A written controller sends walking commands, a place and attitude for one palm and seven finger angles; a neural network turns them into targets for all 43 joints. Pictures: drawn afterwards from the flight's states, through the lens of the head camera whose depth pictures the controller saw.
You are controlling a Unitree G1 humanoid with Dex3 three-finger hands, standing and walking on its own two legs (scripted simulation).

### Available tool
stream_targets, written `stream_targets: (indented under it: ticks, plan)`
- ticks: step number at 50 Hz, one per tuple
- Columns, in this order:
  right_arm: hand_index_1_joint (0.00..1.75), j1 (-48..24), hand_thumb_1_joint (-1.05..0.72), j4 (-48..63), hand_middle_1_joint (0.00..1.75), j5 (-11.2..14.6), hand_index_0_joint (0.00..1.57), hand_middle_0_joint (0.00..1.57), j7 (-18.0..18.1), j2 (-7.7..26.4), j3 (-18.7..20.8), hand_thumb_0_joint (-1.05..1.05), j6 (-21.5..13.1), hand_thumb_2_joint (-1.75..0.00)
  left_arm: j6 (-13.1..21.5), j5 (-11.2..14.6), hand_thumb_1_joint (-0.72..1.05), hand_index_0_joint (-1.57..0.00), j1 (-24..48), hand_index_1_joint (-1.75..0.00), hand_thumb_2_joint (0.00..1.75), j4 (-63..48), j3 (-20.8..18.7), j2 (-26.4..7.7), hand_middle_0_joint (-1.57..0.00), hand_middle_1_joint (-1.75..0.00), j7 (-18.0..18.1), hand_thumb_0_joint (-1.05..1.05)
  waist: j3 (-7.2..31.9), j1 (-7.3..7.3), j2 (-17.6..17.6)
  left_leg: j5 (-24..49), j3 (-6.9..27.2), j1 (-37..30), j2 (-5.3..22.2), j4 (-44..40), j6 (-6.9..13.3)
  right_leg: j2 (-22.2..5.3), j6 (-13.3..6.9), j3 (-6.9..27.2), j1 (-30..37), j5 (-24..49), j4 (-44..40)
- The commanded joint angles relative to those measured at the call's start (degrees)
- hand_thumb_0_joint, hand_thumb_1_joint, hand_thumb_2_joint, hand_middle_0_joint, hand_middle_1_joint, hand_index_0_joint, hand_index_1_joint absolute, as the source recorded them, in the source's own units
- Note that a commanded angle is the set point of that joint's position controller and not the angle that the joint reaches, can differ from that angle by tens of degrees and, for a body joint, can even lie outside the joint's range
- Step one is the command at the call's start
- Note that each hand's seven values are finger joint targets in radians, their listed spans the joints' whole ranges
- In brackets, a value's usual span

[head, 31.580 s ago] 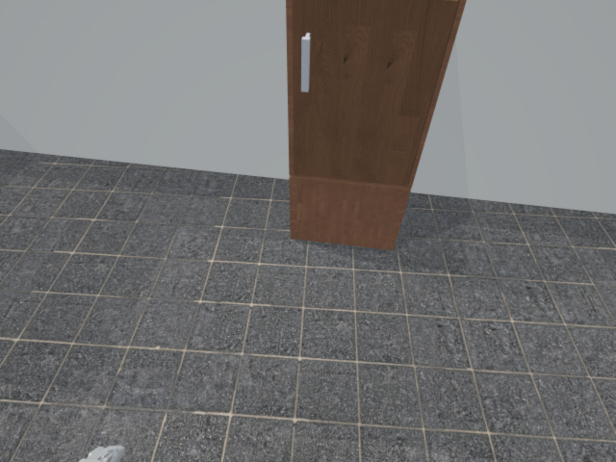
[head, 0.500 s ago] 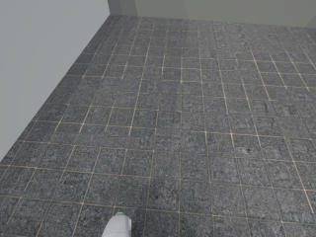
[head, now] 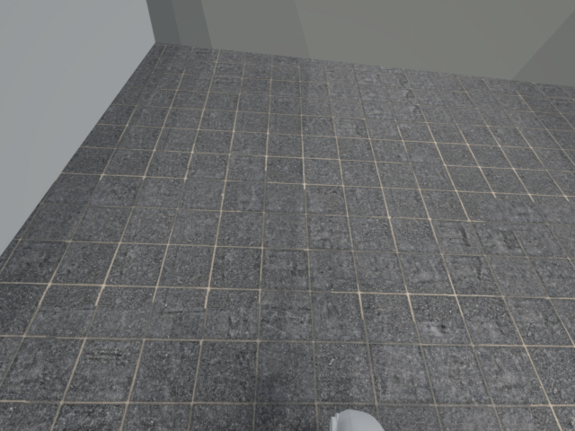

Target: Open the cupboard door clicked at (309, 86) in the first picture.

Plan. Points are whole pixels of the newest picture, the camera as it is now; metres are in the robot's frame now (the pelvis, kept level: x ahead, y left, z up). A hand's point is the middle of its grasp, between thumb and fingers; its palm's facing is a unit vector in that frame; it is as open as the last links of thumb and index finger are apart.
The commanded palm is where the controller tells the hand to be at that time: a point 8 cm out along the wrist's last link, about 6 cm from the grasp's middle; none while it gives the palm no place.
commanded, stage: walk to a spot facing it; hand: left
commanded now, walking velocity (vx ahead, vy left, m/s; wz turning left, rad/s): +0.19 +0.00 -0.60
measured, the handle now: out of the picture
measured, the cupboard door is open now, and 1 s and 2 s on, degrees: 42 42 42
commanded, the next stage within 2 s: turn to face it in 0.04 s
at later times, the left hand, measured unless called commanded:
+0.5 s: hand (245, 342) +0.29 +0.10 -0.16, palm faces +0.00 -0.99 -0.15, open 7.2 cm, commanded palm none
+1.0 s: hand (177, 387) +0.20 +0.20 -0.17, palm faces +0.33 -0.90 -0.28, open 7.3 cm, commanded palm none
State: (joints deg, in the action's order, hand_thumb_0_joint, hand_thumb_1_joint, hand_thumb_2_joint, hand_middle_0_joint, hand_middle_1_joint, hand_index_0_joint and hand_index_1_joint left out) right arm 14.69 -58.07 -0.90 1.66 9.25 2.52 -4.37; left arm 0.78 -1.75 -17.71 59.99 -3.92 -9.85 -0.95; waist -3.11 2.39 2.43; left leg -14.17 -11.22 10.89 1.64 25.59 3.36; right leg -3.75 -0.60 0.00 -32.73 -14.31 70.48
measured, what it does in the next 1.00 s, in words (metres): walks ahead, turning left: right foot, then left foot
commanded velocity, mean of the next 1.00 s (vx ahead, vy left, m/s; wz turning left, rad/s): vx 0.00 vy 0.00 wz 0.47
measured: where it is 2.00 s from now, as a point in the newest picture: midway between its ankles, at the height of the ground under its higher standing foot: outside the picture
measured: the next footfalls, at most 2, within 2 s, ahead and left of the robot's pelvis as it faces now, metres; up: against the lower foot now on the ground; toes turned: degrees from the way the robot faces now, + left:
right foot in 0.28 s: +0.23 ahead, -0.16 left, +0.00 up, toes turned -11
left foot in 0.68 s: +0.22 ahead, +0.09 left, +0.00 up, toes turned +17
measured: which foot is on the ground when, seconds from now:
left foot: down 0.00-0.30, up 0.32-0.66, down 0.68-1.00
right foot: up 0.00-0.26, down 0.28-0.68, up 0.70-1.00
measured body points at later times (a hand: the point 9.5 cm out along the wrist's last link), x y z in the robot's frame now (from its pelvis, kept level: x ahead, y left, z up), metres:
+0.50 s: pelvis +0.15 -0.06 +0.00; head +0.19 -0.05 +0.44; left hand +0.29 +0.15 -0.15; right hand +0.12 -0.27 -0.16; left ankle +0.12 +0.09 -0.66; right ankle +0.19 -0.15 -0.74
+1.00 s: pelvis +0.19 -0.04 +0.00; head +0.25 -0.02 +0.44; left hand +0.18 +0.24 -0.15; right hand +0.33 -0.27 -0.14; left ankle +0.18 +0.08 -0.74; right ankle +0.22 -0.20 -0.69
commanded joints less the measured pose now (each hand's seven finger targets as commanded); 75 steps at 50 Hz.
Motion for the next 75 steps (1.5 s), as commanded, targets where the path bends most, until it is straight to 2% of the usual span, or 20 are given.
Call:
stream_targets:
  ticks: [1,9,12,13,15,16,23,29,32,34,35,41,49,53,54,55,56,61,71,75]
  plan:
    - [0.3,5.9,-0.9,0.8,0.3,-0.1,0.2,0.2,0.0,5.9,0.4,0.0,-0.9,-0.9,-0.6,-0.2,0.9,-0.2,0.1,-0.3,0.9,-3.9,-0.7,-0.1,-0.2,-0.3,-1.1,0.0,-1.6,-0.69,-8.8,16.5,4.4,1.4,14.7,-15.1,2.8,-2.5,1.3,-1.0,-3.6,7.0,-5.6]
    - [0.3,13.2,-0.9,-2.2,0.3,-1.0,0.2,0.2,0.3,7.5,-0.2,0.0,0.7,-0.9,-0.2,0.3,0.9,-0.2,12.8,-0.3,0.9,-7.9,0.6,-1.0,-0.2,-0.3,-0.9,0.0,-2.0,-4.69,-9.3,39.0,0.7,-5.8,15.5,-7.0,2.9,1.1,-0.6,-6.5,3.3,7.3,-29.5]
    - [0.3,13.1,-0.9,-3.2,0.3,-0.3,0.2,0.2,0.2,7.2,-0.7,0.0,1.1,-0.9,1.2,0.2,0.9,-0.2,3.7,-0.3,0.9,-4.9,1.1,-2.9,-0.2,-0.3,0.3,0.0,4.5,-0.41,-8.2,42.7,2.3,-4.8,13.6,3.1,0.8,3.1,-1.6,-6.9,21.1,11.7,-39.8]
    - [0.3,12.7,-0.9,-3.2,0.3,0.3,0.2,0.2,0.0,6.2,-0.8,0.0,1.1,-0.9,2.0,0.1,0.9,-0.2,-1.0,-0.3,0.9,-3.1,0.5,-5.9,-0.2,-0.3,0.9,0.0,8.3,1.63,-4.4,35.4,2.1,1.2,11.1,9.7,-1.3,-0.1,-2.0,-4.2,32.7,26.0,-41.0]
    - [0.3,16.7,-0.9,-2.2,0.3,1.8,0.2,0.2,0.1,4.4,-0.7,0.0,1.9,-0.9,3.1,1.1,0.9,-0.2,-8.9,-0.3,0.9,-0.6,-0.7,-14.0,-0.2,-0.3,1.8,0.0,21.9,2.35,8.5,-25.1,4.7,14.0,1.0,36.4,-5.5,-25.7,-13.7,14.3,50.3,63.6,-42.0]
    - [0.3,14.0,-0.9,-1.4,0.3,1.8,0.2,0.2,0.3,4.2,-0.8,0.0,2.9,-0.9,2.5,1.2,0.9,-0.2,-4.0,-0.3,0.9,-2.5,0.0,-12.8,-0.2,-0.3,2.4,0.0,17.2,1.42,6.9,-25.1,10.0,13.8,2.8,39.3,-5.2,-24.8,-14.6,11.4,41.3,56.7,-45.2]
    - [0.3,10.7,-0.9,-1.9,0.3,0.4,0.2,0.2,-1.3,0.8,0.0,0.0,6.8,-0.9,1.1,0.8,0.9,-0.2,10.1,-0.3,0.9,-7.0,0.2,-7.6,-0.2,-0.3,3.0,0.0,5.6,-5.29,5.6,-9.5,7.5,13.2,4.3,37.8,-7.1,-15.6,-6.6,-6.8,18.1,26.2,-52.6]
    - [0.3,3.7,-0.9,2.8,0.3,0.1,0.2,0.2,-2.3,1.8,1.3,0.0,6.9,-0.9,0.3,-0.1,0.9,-0.2,10.7,-0.3,0.9,-8.6,-1.7,-8.4,-0.2,-0.3,2.9,0.0,2.7,-4.27,7.1,-9.6,5.2,12.4,4.6,24.2,-6.6,-18.2,-5.9,-8.5,15.7,8.3,-51.2]
    - [0.3,6.0,-0.9,3.7,0.3,-0.3,0.2,0.2,-2.5,4.4,1.9,0.0,6.1,-0.9,-0.6,0.4,0.9,-0.2,9.8,-0.3,0.9,-9.0,-2.1,-8.7,-0.2,-0.3,2.5,0.0,4.6,-5.83,-0.9,0.1,4.3,2.7,2.7,7.3,-5.9,-16.3,-2.3,-11.2,13.6,1.5,-39.9]
    - [0.3,9.5,-0.9,4.7,0.3,-1.1,0.2,0.2,-1.7,15.2,4.2,0.0,5.2,-0.9,-1.8,1.2,0.9,-0.2,10.0,-0.3,0.9,-12.6,-1.0,-3.8,-0.2,-0.3,1.9,0.0,4.5,-7.89,-28.6,20.6,37.7,-1.4,23.4,-8.4,5.9,-2.7,5.4,-11.4,-3.6,-25.9,-14.1]
    - [0.3,10.5,-0.9,4.4,0.3,-1.3,0.2,0.2,-1.0,17.0,4.4,0.0,5.4,-0.9,-2.1,0.4,0.9,-0.2,14.3,-0.3,0.9,-14.1,-0.8,-6.1,-0.2,-0.3,1.9,0.0,6.2,-8.93,-18.9,18.5,38.9,0.0,26.0,-8.9,10.0,-2.2,4.0,-3.0,-3.1,-22.6,-4.7]
    - [0.3,0.2,-0.9,7.7,0.3,-0.2,0.2,0.2,0.1,13.0,2.8,0.0,3.7,-0.9,-1.9,0.4,0.9,-0.2,9.5,-0.3,0.9,-10.4,-1.4,-6.9,-0.2,-0.3,1.1,0.0,8.6,-3.04,-10.7,27.7,22.3,-4.2,12.2,-4.5,3.8,-1.0,5.8,0.4,-4.0,-5.1,-1.4]
    - [0.3,-0.9,-0.9,7.6,0.3,-0.6,0.2,0.2,-0.9,15.5,4.0,0.0,5.3,-0.9,-2.2,1.2,0.9,-0.2,10.7,-0.3,0.9,-12.0,-0.4,-7.6,-0.2,-0.3,1.7,0.0,6.6,-4.27,-12.1,21.3,25.8,-1.5,11.8,-4.3,5.5,1.6,5.9,-0.9,5.9,-10.7,-22.0]
    - [0.3,-6.2,-0.9,9.6,0.3,-0.1,0.2,0.2,-1.2,15.5,4.4,0.0,6.1,-0.9,-1.4,1.6,0.9,-0.2,3.3,-0.3,0.9,-10.4,-0.8,-8.9,-0.2,-0.3,2.0,0.0,7.3,-0.81,-11.2,14.7,27.4,8.6,8.1,0.6,2.7,3.5,4.6,-2.3,23.0,-1.5,-42.2]
    - [0.3,-6.8,-0.9,10.4,0.3,0.6,0.2,0.2,-1.4,13.0,4.1,0.0,6.0,-0.9,-0.7,1.0,0.9,-0.2,0.2,-0.3,0.9,-10.0,-1.5,-12.2,-0.2,-0.3,2.4,0.0,8.5,0.73,-2.1,4.0,23.9,16.1,3.7,7.1,-0.7,-3.3,3.1,4.0,31.5,0.1,-52.0]
    - [0.3,-6.6,-0.9,11.9,0.3,0.8,0.2,0.2,-1.8,8.6,3.5,0.0,5.9,-0.9,-0.2,0.0,0.9,-0.2,-0.3,-0.3,0.9,-10.2,-2.7,-18.2,-0.2,-0.3,2.9,0.0,7.8,1.14,18.3,-17.5,12.1,26.1,-6.1,22.6,-6.1,-20.8,-3.2,21.5,35.1,6.0,-56.7]
    - [0.3,-7.9,-0.9,12.1,0.3,0.3,0.2,0.2,-1.9,11.9,4.1,0.0,6.2,-0.9,-0.4,0.4,0.9,-0.2,0.6,-0.3,0.9,-11.0,-2.2,-18.6,-0.2,-0.3,3.1,0.0,7.4,1.17,15.8,-22.8,14.0,23.7,-3.4,35.6,-5.8,-26.2,-7.7,22.1,27.3,13.4,-55.6]
    - [0.3,-8.0,-0.9,8.9,0.3,0.2,0.2,0.2,-3.3,8.8,3.2,0.0,7.6,-0.9,0.3,0.9,0.9,-0.2,5.4,-0.3,0.9,-12.0,-0.1,-10.6,-0.2,-0.3,3.0,0.0,3.9,-2.96,10.1,-9.5,11.6,25.0,-0.1,43.5,-7.9,-13.1,-3.7,1.1,28.4,34.0,-48.6]
    - [0.3,-15.2,-0.9,10.9,0.3,0.4,0.2,0.2,-3.6,7.5,1.7,0.0,7.3,-0.9,0.2,0.0,0.9,-0.2,-0.6,-0.3,0.9,-10.3,-1.4,-13.0,-0.2,-0.3,3.1,0.0,4.6,0.46,8.9,-11.2,5.7,17.4,0.2,20.6,-7.2,-17.2,-5.8,-4.1,34.1,39.0,-45.0]
    - [0.3,-11.0,-0.9,10.7,0.3,0.3,0.2,0.2,-3.3,8.7,1.8,0.0,6.7,-0.9,0.1,0.4,0.9,-0.2,1.6,-0.3,0.9,-10.5,-2.2,-14.7,-0.2,-0.3,2.5,0.0,6.3,-2.16,7.5,-5.4,3.3,6.8,-1.5,9.1,-5.3,-17.6,-3.8,-7.5,29.4,37.6,-39.0]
